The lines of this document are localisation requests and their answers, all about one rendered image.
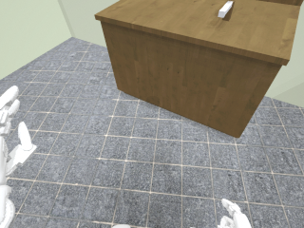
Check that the counter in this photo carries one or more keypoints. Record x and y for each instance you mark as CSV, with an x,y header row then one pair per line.
x,y
181,56

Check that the tap lever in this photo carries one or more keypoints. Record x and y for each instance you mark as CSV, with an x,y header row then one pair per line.
x,y
225,9

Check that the left robot forearm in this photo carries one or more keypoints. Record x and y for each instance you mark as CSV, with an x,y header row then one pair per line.
x,y
7,208

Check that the left robot hand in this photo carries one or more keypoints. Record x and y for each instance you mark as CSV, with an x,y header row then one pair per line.
x,y
9,106

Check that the right robot hand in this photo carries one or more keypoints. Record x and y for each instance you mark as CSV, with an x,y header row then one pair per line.
x,y
239,220

